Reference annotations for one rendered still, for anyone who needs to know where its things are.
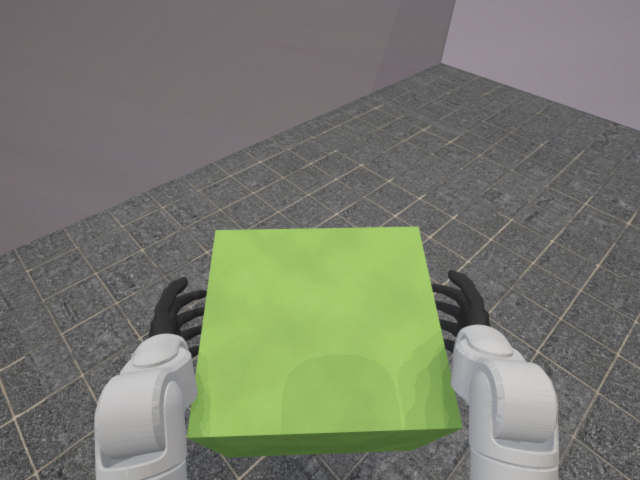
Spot carton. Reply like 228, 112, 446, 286
187, 227, 463, 457

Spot robot right forearm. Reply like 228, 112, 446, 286
451, 325, 559, 480

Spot robot left forearm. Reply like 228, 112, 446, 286
94, 334, 198, 480

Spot robot left hand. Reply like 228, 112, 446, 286
148, 277, 207, 357

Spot robot right hand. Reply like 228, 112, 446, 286
431, 270, 491, 353

